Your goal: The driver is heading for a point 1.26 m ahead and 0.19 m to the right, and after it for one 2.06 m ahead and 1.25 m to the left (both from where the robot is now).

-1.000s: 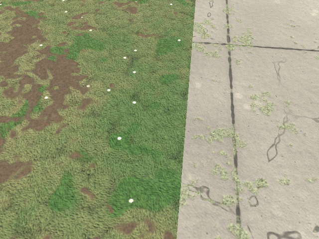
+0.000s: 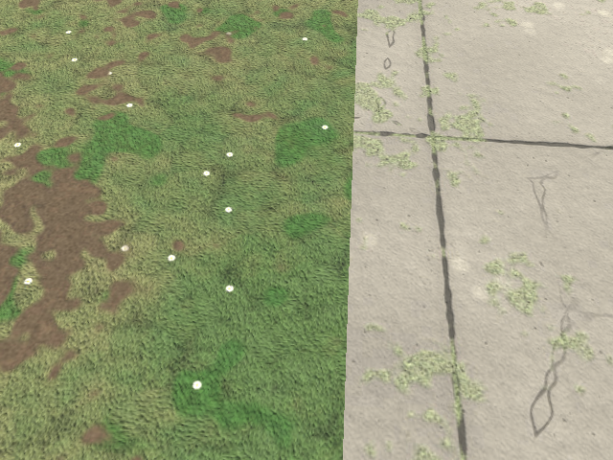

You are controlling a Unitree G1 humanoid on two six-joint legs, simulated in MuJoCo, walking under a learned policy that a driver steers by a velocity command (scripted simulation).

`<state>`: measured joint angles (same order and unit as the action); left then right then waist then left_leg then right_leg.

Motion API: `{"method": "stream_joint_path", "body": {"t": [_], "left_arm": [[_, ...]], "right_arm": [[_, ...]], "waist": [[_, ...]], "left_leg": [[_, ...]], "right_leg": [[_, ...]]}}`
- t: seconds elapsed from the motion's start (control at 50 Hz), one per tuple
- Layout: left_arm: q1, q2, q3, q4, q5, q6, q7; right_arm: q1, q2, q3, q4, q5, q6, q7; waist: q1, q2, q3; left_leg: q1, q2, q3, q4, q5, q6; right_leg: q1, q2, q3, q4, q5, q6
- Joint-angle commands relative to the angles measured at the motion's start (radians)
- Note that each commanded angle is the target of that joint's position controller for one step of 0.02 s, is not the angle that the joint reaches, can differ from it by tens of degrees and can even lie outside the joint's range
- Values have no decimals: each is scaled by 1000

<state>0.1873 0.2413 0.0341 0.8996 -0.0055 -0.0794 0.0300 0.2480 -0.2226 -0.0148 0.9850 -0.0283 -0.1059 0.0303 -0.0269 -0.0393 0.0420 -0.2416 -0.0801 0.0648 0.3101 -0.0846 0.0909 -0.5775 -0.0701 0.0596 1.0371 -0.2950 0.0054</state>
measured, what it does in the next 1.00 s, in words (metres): walks ahead: right foot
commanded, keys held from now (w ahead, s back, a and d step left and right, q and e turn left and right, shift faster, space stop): no key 0.50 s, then w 0.50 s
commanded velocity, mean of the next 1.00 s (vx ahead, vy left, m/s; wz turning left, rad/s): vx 0.19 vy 0.00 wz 0.00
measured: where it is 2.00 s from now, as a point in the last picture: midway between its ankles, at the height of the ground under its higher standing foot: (309, 334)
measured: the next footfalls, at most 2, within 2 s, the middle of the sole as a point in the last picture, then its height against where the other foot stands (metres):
right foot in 0.18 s outside the picture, level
right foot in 1.20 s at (373, 449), level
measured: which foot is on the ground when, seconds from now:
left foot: down 0.00-1.00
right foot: up 0.00-0.16, down 0.18-0.76, up 0.78-1.00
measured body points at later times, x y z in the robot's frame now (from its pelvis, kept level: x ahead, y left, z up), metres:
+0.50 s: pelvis +0.09 -0.04 -0.01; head +0.10 -0.04 +0.44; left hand +0.16 +0.20 -0.15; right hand +0.11 -0.28 -0.16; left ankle +0.05 +0.07 -0.74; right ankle +0.12 -0.15 -0.74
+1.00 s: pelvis +0.20 -0.01 +0.00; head +0.22 +0.01 +0.45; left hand +0.37 +0.23 -0.12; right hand +0.10 -0.24 -0.14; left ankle +0.07 +0.07 -0.74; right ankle +0.32 -0.15 -0.68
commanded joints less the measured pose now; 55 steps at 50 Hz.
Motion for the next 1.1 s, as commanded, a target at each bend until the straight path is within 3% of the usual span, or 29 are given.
{"method": "stream_joint_path", "body": {"t": [0.02,0.08,0.12,0.16,0.18,0.2,0.22,0.24,0.26,0.3,0.36,0.5,0.54,0.58,0.6,0.64,0.68,0.7,0.74,0.76,0.78,0.8,0.82,0.84,0.88,0.92,1.0,1.04,1.1], "left_arm": [[141,6,-1,3,11,26,10],[63,40,7,-9,5,47,9],[26,56,13,-15,7,52,9],[38,65,21,-1,19,49,10],[59,92,28,3,27,48,13],[61,148,38,2,22,52,18],[38,132,35,21,16,54,16],[4,69,26,16,10,51,6],[-17,46,20,15,11,47,2],[-20,57,24,21,11,37,-2],[13,58,26,48,3,31,0],[18,51,29,79,0,45,0],[50,56,36,105,-8,52,0],[66,69,43,108,-19,49,-1],[77,73,45,108,-22,38,-2],[121,95,53,116,-26,11,-9],[158,118,60,120,-19,-7,-16],[143,118,60,112,-17,-11,-18],[16,108,55,64,-26,-9,-21],[-93,79,46,23,-32,-6,-23],[-156,3,27,-20,-39,-21,-26],[-166,41,33,-32,-33,-38,-24],[-142,64,40,-15,-29,-45,-30],[-96,49,36,4,-30,-46,-38],[-99,45,39,8,-25,-44,-46],[-130,24,36,-4,-24,-35,-53],[-316,-28,6,-80,-20,-24,-59],[-363,-8,3,-103,-26,-20,-66],[-389,36,9,-131,-31,-22,-76]], "right_arm": [[-85,-133,-18,-60,-1,-8,-22],[-37,-156,-23,-35,11,13,-31],[-36,-146,-20,-26,20,25,-34],[-30,-111,-10,-19,36,33,-37],[14,-86,-1,-5,31,32,-37],[94,-76,-1,8,16,28,-37],[154,-32,6,20,19,36,-45],[102,-55,5,19,16,48,-54],[69,-76,-2,18,18,60,-60],[72,-84,-4,33,16,76,-66],[62,-78,-3,43,21,73,-63],[60,-60,-2,73,26,82,-64],[92,-56,-5,96,33,87,-65],[76,-60,-9,88,44,80,-65],[68,-51,-7,78,49,67,-65],[52,-29,-3,60,50,35,-58],[43,-15,-2,46,49,12,-46],[51,-17,-5,47,49,7,-40],[145,-18,-9,82,49,1,-33],[259,-51,-21,124,50,1,-35],[378,-163,-55,167,60,0,-40],[404,-191,-59,157,45,-7,-34],[371,-128,-41,144,26,-13,-32],[337,-105,-34,125,24,-18,-28],[286,-75,-19,108,36,-8,-20],[288,-43,-6,100,28,11,-24],[278,-92,-8,74,19,19,-47],[309,-125,-19,82,28,14,-51],[309,-132,-31,91,42,11,-50]], "waist": [[75,113,-120],[40,112,-125],[35,113,-95],[50,90,-79],[46,52,-83],[-13,-46,-90],[-54,-166,-109],[-29,-128,-71],[-20,-94,-45],[-13,-47,-42],[2,-10,-71],[14,33,-74],[14,29,-70],[27,29,26],[32,10,70],[42,-60,91],[40,-111,48],[26,-103,31],[-46,-64,19],[-106,17,30],[-126,263,41],[-135,318,69],[-93,185,70],[-58,136,46],[-27,90,42],[-24,117,43],[-52,131,102],[-57,155,113],[-31,158,113]], "left_leg": [[-103,244,-80,-78,608,164],[-77,264,-121,-83,338,153],[-78,270,-156,-70,141,139],[-85,222,-164,-5,-22,88],[-102,185,-157,43,-96,42],[-147,103,-103,115,-212,0],[-115,67,-46,116,-257,-27],[-53,72,-36,116,-222,-45],[-44,74,-37,116,-200,-53],[-35,84,-47,112,-174,-51],[-20,98,-58,119,-101,-51],[7,103,-58,140,-33,-63],[-6,76,-32,154,-267,-47],[-96,83,-51,169,-490,-8],[-140,92,-62,189,-523,6],[-216,88,-45,293,-464,16],[-233,73,-34,393,-373,28],[-208,80,-44,391,-364,41],[-15,100,-73,241,-336,74],[146,156,-170,101,-361,98],[323,309,-452,-59,-359,153],[437,453,-674,-102,-159,206],[470,457,-626,-51,-6,192],[488,433,-547,-33,110,168],[457,388,-390,-59,236,116],[386,324,-282,-103,265,86],[179,247,-157,-192,233,67],[177,269,-154,-221,219,77],[285,313,-140,-176,333,64]], "right_leg": [[237,-9,-20,-207,126,21],[270,1,-16,-329,180,27],[292,8,-19,-419,166,13],[376,23,-36,-576,203,-16],[438,-30,18,-625,321,-35],[488,-100,83,-609,448,-73],[428,-118,111,-639,283,-128],[340,-80,111,-668,133,-117],[308,-46,84,-669,100,-92],[318,-10,45,-637,166,-70],[376,3,25,-588,316,-74],[405,16,6,-551,401,-85],[395,43,-11,-554,106,-98],[322,26,38,-597,-279,-131],[300,-5,91,-629,-363,-152],[338,-101,247,-700,-403,-213],[392,-203,425,-759,-340,-274],[383,-218,440,-755,-290,-277],[243,-158,306,-697,-194,-217],[81,-60,143,-567,-135,-151],[-122,107,-104,-259,-40,-58],[-326,118,-90,-57,-203,-45],[-398,66,-25,82,-202,-61],[-417,41,-13,146,-131,-75],[-406,-12,-30,120,-6,-83],[-326,-17,-73,42,81,-67],[-113,36,-144,-305,280,-36],[-46,51,-152,-392,311,-41],[-23,52,-128,-484,298,-80]]}}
